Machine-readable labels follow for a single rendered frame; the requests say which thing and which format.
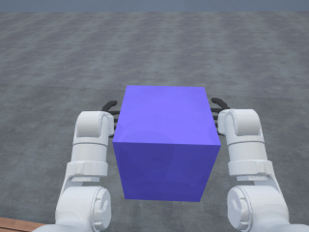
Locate robot left hand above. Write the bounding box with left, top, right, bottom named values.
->
left=101, top=101, right=121, bottom=138

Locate robot left forearm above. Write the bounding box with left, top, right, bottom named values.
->
left=55, top=111, right=114, bottom=222

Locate robot right upper arm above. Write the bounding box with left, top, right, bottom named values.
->
left=227, top=186, right=309, bottom=232

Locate carton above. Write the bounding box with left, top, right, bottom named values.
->
left=112, top=85, right=221, bottom=202

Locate robot right forearm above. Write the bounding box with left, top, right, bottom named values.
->
left=217, top=108, right=290, bottom=220

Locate robot left upper arm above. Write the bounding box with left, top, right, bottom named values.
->
left=32, top=186, right=112, bottom=232

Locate robot right hand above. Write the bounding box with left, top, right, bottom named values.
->
left=211, top=98, right=231, bottom=136

